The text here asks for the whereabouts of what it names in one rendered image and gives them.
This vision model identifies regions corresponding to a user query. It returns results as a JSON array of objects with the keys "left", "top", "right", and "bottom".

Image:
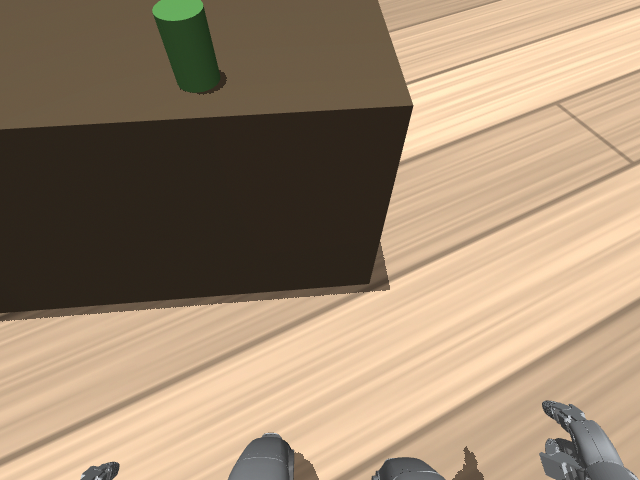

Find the right robot hand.
[{"left": 539, "top": 401, "right": 624, "bottom": 480}]

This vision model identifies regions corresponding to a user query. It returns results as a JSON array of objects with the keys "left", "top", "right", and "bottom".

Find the right robot arm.
[{"left": 584, "top": 462, "right": 639, "bottom": 480}]

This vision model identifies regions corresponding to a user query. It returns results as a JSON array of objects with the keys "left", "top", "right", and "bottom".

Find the left robot hand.
[{"left": 80, "top": 462, "right": 120, "bottom": 480}]

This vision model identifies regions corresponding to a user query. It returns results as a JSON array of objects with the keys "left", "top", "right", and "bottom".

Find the can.
[{"left": 152, "top": 0, "right": 220, "bottom": 93}]

